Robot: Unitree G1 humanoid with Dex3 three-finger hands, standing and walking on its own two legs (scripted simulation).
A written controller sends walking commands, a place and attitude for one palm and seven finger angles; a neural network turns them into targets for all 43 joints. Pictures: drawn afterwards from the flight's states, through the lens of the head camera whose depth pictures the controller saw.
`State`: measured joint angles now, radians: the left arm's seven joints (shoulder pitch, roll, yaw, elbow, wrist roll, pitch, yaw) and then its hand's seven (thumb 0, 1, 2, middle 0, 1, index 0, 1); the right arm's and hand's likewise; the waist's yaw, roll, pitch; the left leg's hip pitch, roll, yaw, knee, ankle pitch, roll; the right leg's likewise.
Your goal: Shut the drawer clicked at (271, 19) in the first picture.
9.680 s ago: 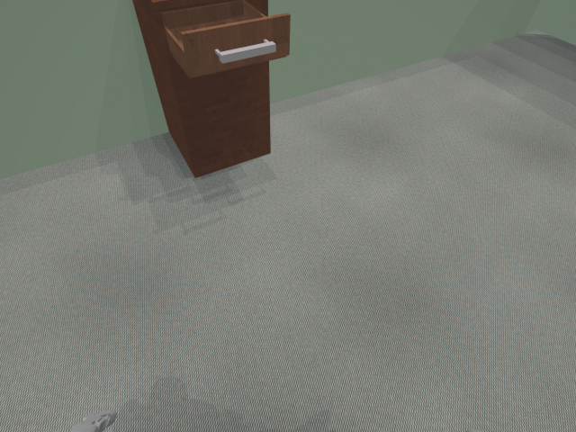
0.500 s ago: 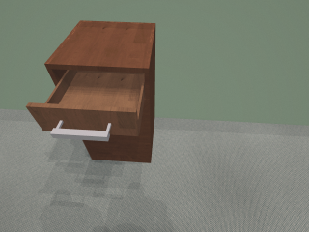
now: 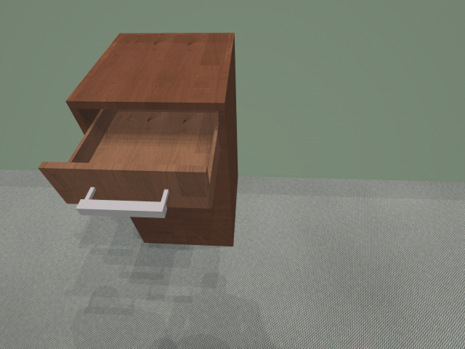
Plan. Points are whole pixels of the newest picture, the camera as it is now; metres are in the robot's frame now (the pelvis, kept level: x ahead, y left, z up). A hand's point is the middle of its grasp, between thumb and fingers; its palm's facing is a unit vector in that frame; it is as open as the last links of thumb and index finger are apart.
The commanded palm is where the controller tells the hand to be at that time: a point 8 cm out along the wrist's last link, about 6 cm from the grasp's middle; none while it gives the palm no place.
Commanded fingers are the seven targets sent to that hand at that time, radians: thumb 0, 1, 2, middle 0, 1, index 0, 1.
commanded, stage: look again from close up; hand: left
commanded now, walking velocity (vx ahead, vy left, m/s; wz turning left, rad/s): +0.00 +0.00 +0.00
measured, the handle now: (125, 200) +0.44 +0.28 -0.06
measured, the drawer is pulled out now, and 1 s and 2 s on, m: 0.22 0.22 0.22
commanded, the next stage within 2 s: shuffle to correct the standing spot in 0.26 s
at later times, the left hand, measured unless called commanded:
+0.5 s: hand out of the picture +0.00 +0.16 -0.17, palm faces +0.02 -0.98 -0.20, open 7.3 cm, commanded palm none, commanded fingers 0.00 0.90 0.90 -0.20 -0.30 -0.20 -0.30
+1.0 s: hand out of the picture +0.10 +0.21 -0.17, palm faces +0.03 -0.97 -0.25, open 7.3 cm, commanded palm none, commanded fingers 0.00 0.90 0.90 -0.20 -0.30 -0.20 -0.30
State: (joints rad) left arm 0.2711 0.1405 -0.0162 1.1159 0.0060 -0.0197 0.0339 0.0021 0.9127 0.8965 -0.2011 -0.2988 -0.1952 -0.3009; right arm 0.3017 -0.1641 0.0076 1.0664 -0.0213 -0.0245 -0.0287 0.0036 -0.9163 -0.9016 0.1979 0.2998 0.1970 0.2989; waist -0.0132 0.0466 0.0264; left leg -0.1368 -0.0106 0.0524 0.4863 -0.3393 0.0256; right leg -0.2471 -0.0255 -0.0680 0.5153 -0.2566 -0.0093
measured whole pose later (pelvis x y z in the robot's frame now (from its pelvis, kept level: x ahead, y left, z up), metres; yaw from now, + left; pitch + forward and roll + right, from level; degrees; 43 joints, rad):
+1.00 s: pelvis +0.03 +0.02 -0.01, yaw +0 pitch +0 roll +1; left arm 0.20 0.15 0.04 0.99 0.02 -0.01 0.02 0.00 0.92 0.90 -0.20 -0.30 -0.19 -0.30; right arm 0.39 -0.14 0.01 1.08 -0.02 -0.01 -0.02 0.00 -0.91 -0.90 0.20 0.30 0.20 0.30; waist 0.00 0.03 0.06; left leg -0.14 -0.06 0.10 0.58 -0.42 0.06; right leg -0.31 -0.06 -0.12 0.63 -0.28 -0.06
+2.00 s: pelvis +0.05 +0.07 +0.00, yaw +0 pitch +0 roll +1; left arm 0.27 0.16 0.02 1.03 0.02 0.00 0.03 0.00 0.94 0.90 -0.20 -0.30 -0.20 -0.30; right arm 0.29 -0.14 -0.03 1.10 -0.02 0.04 -0.02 0.00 -0.91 -0.90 0.20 0.30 0.20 0.30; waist -0.02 0.02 0.01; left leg -0.29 0.05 0.04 0.66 -0.38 -0.02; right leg -0.19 0.05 -0.09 0.49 -0.30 -0.09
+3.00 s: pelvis +0.01 +0.12 +0.00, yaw +0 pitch -1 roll +0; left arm 0.31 0.15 -0.01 1.07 0.01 -0.01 0.04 0.00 0.91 0.90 -0.20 -0.30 -0.19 -0.30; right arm 0.36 -0.12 0.02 1.08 -0.02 -0.01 -0.02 0.00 -0.91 -0.90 0.20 0.30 0.20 0.30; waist -0.01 0.00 0.01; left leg -0.22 -0.05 0.07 0.46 -0.23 0.08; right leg -0.22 -0.02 -0.06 0.47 -0.23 -0.01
